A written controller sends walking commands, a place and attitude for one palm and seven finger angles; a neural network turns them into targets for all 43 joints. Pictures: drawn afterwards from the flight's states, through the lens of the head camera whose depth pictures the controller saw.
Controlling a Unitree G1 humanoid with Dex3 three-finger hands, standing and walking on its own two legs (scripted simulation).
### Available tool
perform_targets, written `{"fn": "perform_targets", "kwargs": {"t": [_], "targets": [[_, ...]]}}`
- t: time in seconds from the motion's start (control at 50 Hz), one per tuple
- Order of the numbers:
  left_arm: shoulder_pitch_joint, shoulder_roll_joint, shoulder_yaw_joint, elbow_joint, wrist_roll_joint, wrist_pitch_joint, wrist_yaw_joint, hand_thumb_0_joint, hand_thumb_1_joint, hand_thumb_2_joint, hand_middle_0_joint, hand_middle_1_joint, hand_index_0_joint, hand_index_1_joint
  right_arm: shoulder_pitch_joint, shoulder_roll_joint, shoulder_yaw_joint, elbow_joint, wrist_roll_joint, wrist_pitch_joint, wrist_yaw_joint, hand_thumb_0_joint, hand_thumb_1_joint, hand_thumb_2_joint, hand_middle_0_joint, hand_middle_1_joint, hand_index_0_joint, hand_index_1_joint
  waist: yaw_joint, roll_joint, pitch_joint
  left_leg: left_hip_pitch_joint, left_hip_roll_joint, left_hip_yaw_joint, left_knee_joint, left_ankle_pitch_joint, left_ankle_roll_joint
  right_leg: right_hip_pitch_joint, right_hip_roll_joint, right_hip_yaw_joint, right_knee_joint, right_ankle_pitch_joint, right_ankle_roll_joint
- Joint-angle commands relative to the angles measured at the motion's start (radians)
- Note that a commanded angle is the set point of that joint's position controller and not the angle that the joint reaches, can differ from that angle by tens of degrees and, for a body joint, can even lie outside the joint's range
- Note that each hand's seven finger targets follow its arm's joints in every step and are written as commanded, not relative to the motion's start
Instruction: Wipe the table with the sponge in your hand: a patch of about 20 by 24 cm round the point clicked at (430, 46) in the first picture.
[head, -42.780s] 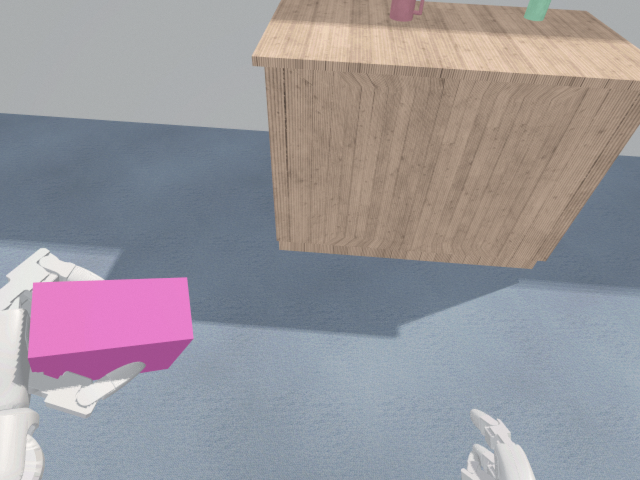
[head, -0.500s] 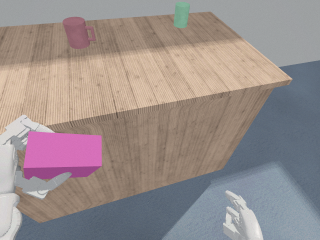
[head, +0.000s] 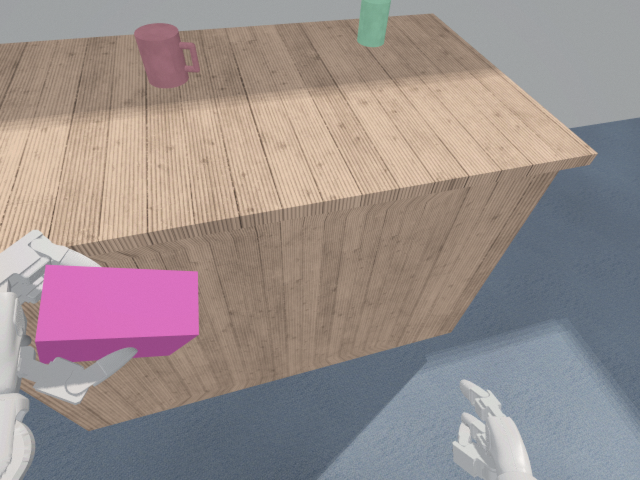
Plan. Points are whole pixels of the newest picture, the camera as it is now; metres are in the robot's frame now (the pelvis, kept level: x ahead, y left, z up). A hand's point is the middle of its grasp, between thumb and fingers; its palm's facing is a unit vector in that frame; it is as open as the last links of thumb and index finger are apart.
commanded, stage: step back with the hand held close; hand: left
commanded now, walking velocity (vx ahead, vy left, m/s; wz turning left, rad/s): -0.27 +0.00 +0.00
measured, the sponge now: (140, 317) +0.24 +0.21 +0.12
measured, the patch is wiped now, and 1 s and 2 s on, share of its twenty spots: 0.95 0.95 0.95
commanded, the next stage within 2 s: stop stepping back and stand still in 1.10 s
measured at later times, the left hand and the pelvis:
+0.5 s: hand (40, 402) +0.15 +0.24 +0.15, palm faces +0.41 -0.80 -0.45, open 10.3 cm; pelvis -0.07 -0.01 -0.01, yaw +1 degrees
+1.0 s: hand out of the picture +0.09 +0.22 +0.16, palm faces +0.37 -0.84 -0.39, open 10.3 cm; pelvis -0.14 -0.01 -0.02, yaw -4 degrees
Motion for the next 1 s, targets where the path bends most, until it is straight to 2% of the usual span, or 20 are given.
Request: {"fn": "perform_targets", "kwargs": {"t": [0.0, 0.02, 0.2, 0.26, 0.3, 0.34, 0.4, 0.46, 0.5, 0.56, 0.6, 0.66, 0.7, 0.72, 0.76, 0.8, 0.84, 0.9, 0.94, 0.98], "targets": [[-0.067, 0.190, 0.136, -0.238, -0.014, -0.085, 0.017, 0.000, 0.100, 1.300, -1.200, -1.600, -1.200, -1.600, -0.067, -0.127, -0.059, -0.158, -0.003, -0.047, -0.011, 0.000, -0.900, -0.900, 0.200, 0.300, 0.200, 0.300, -0.004, 0.093, -0.183, -0.049, 0.047, 0.007, -0.092, 0.167, -0.056, 0.128, -0.007, 0.002, -0.002, 0.216, 0.015], [-0.056, 0.162, 0.112, -0.228, -0.015, -0.087, 0.014, 0.000, 0.100, 1.300, -1.200, -1.600, -1.200, -1.600, -0.067, -0.121, -0.056, -0.162, 0.001, -0.045, -0.010, 0.000, -0.900, -0.900, 0.200, 0.300, 0.200, 0.300, -0.004, 0.072, -0.194, -0.081, 0.056, -0.007, -0.097, 0.137, -0.048, 0.156, -0.014, -0.011, 0.019, 0.189, 0.016], [-0.083, 0.202, 0.156, -0.264, 0.002, -0.110, 0.013, 0.000, 0.100, 1.300, -1.200, -1.600, -1.200, -1.600, -0.054, -0.139, -0.070, -0.167, 0.005, -0.054, -0.009, 0.000, -0.900, -0.900, 0.200, 0.300, 0.200, 0.300, -0.007, 0.086, -0.158, -0.251, 0.059, -0.011, -0.127, -0.216, -0.020, 0.138, 0.000, 0.033, 0.024, -0.033, 0.023], [-0.077, 0.173, 0.134, -0.261, 0.011, -0.123, 0.012, 0.000, 0.100, 1.300, -1.200, -1.600, -1.200, -1.600, -0.046, -0.141, -0.071, -0.169, 0.010, -0.064, -0.007, 0.000, -0.900, -0.900, 0.200, 0.300, 0.200, 0.300, -0.008, 0.088, -0.153, -0.321, 0.068, -0.037, -0.138, -0.304, -0.006, 0.158, 0.000, 0.032, 0.049, -0.110, 0.022], [-0.080, 0.197, 0.157, -0.266, 0.015, -0.125, 0.014, 0.000, 0.100, 1.300, -1.200, -1.600, -1.200, -1.600, -0.044, -0.149, -0.075, -0.166, 0.008, -0.070, -0.007, 0.000, -0.900, -0.900, 0.200, 0.300, 0.200, 0.300, -0.008, 0.107, -0.140, -0.335, 0.074, -0.041, -0.147, -0.345, -0.005, 0.137, 0.010, 0.036, 0.055, -0.140, 0.024], [-0.069, 0.168, 0.140, -0.251, 0.019, -0.127, 0.014, 0.000, 0.100, 1.300, -1.200, -1.600, -1.200, -1.600, -0.044, -0.146, -0.074, -0.168, 0.011, -0.075, -0.006, 0.000, -0.900, -0.900, 0.200, 0.300, 0.200, 0.300, -0.003, 0.103, -0.134, -0.411, 0.096, -0.068, -0.158, -0.399, 0.011, 0.182, 0.012, 0.032, 0.109, -0.149, 0.022], [-0.069, 0.192, 0.164, -0.255, 0.023, -0.129, 0.015, 0.000, 0.100, 1.300, -1.200, -1.600, -1.200, -1.600, -0.039, -0.153, -0.081, -0.162, 0.009, -0.083, -0.003, 0.000, -0.900, -0.900, 0.200, 0.300, 0.200, 0.300, -0.005, 0.101, -0.126, -0.403, 0.081, -0.052, -0.125, -0.397, 0.007, 0.140, 0.013, 0.060, 0.100, -0.135, 0.016], [-0.057, 0.178, 0.158, -0.254, 0.023, -0.136, 0.015, 0.000, 0.100, 1.300, -1.200, -1.600, -1.200, -1.600, -0.027, -0.144, -0.080, -0.156, 0.009, -0.088, 0.001, 0.000, -0.900, -0.900, 0.200, 0.300, 0.200, 0.300, -0.003, 0.054, -0.128, -0.428, 0.068, -0.050, -0.074, -0.401, 0.010, 0.130, -0.012, 0.097, 0.091, -0.173, 0.004], [-0.064, 0.204, 0.173, -0.263, 0.017, -0.135, 0.017, 0.000, 0.100, 1.300, -1.200, -1.600, -1.200, -1.600, -0.010, -0.142, -0.086, -0.138, 0.006, -0.087, 0.005, 0.000, -0.900, -0.900, 0.200, 0.300, 0.200, 0.300, -0.012, -0.014, -0.134, -0.271, 0.002, 0.004, 0.044, -0.311, -0.024, -0.038, -0.058, 0.170, -0.050, -0.252, -0.020], [-0.051, 0.193, 0.142, -0.253, 0.009, -0.131, 0.028, 0.000, 0.100, 1.300, -1.200, -1.600, -1.200, -1.600, 0.002, -0.125, -0.078, -0.104, 0.004, -0.068, 0.010, 0.000, -0.900, -0.900, 0.200, 0.300, 0.200, 0.300, -0.027, -0.106, -0.147, -0.053, -0.050, 0.025, 0.214, -0.185, -0.053, -0.250, -0.140, 0.183, -0.170, -0.358, -0.053], [-0.053, 0.218, 0.160, -0.269, 0.007, -0.125, 0.034, 0.000, 0.100, 1.300, -1.200, -1.600, -1.200, -1.600, -0.001, -0.138, -0.082, -0.092, 0.002, -0.054, 0.011, 0.000, -0.900, -0.900, 0.200, 0.300, 0.200, 0.300, -0.038, -0.069, -0.140, 0.008, -0.051, 0.018, 0.196, -0.157, -0.058, -0.315, -0.126, 0.149, -0.171, -0.374, -0.051], [-0.032, 0.219, 0.167, -0.310, 0.004, -0.146, 0.034, 0.000, 0.100, 1.300, -1.200, -1.600, -1.200, -1.600, -0.013, -0.146, -0.079, -0.116, 0.010, -0.046, 0.005, 0.000, -0.900, -0.900, 0.200, 0.300, 0.200, 0.300, -0.034, 0.078, -0.141, -0.161, 0.050, -0.108, -0.026, -0.269, -0.019, -0.167, -0.024, 0.052, 0.037, -0.324, -0.005], [-0.055, 0.236, 0.216, -0.358, 0.009, -0.157, 0.026, 0.000, 0.100, 1.300, -1.200, -1.600, -1.200, -1.600, -0.054, -0.160, -0.085, -0.148, 0.015, -0.065, 0.000, 0.000, -0.900, -0.900, 0.200, 0.300, 0.200, 0.300, -0.022, 0.330, -0.172, -0.487, 0.254, -0.323, -0.329, -0.487, 0.072, 0.146, 0.105, -0.029, 0.472, -0.170, 0.037], [-0.073, 0.226, 0.221, -0.357, 0.010, -0.155, 0.020, 0.000, 0.100, 1.300, -1.200, -1.600, -1.200, -1.600, -0.058, -0.148, -0.101, -0.150, 0.004, -0.078, -0.003, 0.000, -0.900, -0.900, 0.200, 0.300, 0.200, 0.300, -0.014, 0.339, -0.184, -0.539, 0.338, -0.382, -0.354, -0.465, 0.125, 0.161, 0.105, -0.012, 0.690, -0.213, 0.024], [-0.013, 0.174, 0.183, -0.256, -0.001, -0.141, 0.008, 0.000, 0.100, 1.300, -1.200, -1.600, -1.200, -1.600, -0.041, -0.137, -0.116, -0.108, -0.001, -0.100, 0.016, 0.000, -0.900, -0.900, 0.200, 0.300, 0.200, 0.300, -0.013, 0.200, -0.140, -0.336, 0.322, -0.298, -0.277, -0.303, 0.136, -0.067, 0.086, 0.012, 0.788, -0.329, 0.005], [-0.017, 0.156, 0.161, -0.294, -0.020, -0.131, 0.017, 0.000, 0.100, 1.300, -1.200, -1.600, -1.200, -1.600, -0.054, -0.126, -0.107, -0.085, -0.007, -0.111, 0.026, 0.000, -0.900, -0.900, 0.200, 0.300, 0.200, 0.300, -0.004, 0.184, -0.173, -0.084, 0.298, -0.229, -0.208, -0.111, 0.123, -0.186, 0.043, -0.014, 0.623, -0.351, -0.003], [-0.061, 0.120, 0.090, -0.352, -0.025, -0.113, 0.019, 0.000, 0.100, 1.300, -1.200, -1.600, -1.200, -1.600, -0.052, -0.111, -0.085, -0.069, -0.012, -0.107, 0.034, 0.000, -0.900, -0.900, 0.200, 0.300, 0.200, 0.300, -0.018, 0.229, -0.222, -0.021, 0.272, -0.240, -0.249, -0.123, 0.088, -0.111, 0.044, -0.043, 0.442, -0.402, -0.020], [-0.092, 0.173, 0.124, -0.353, -0.021, -0.092, 0.023, 0.000, 0.100, 1.300, -1.200, -1.600, -1.200, -1.600, -0.069, -0.119, -0.079, -0.058, -0.023, -0.100, 0.037, 0.000, -0.900, -0.900, 0.200, 0.300, 0.200, 0.300, 0.001, 0.278, -0.230, -0.053, 0.231, -0.178, -0.255, -0.163, 0.014, 0.054, 0.050, -0.080, 0.093, -0.308, -0.050], [-0.089, 0.194, 0.135, -0.348, -0.030, -0.106, 0.012, 0.000, 0.100, 1.300, -1.200, -1.600, -1.200, -1.600, -0.056, -0.099, -0.074, -0.062, -0.020, -0.079, 0.042, 0.000, -0.900, -0.900, 0.200, 0.300, 0.200, 0.300, 0.009, 0.145, -0.222, 0.023, 0.148, -0.068, -0.095, -0.008, -0.060, 0.030, -0.021, -0.026, -0.155, -0.197, -0.068], [-0.083, 0.278, 0.205, -0.343, -0.034, -0.124, 0.023, 0.000, 0.100, 1.300, -1.200, -1.600, -1.200, -1.600, -0.083, -0.083, -0.058, -0.066, -0.014, -0.055, 0.031, 0.000, -0.900, -0.900, 0.200, 0.300, 0.200, 0.300, 0.020, -0.094, -0.187, 0.073, 0.037, 0.052, 0.239, -0.052, -0.095, -0.182, -0.248, 0.126, -0.212, 0.035, -0.113]]}}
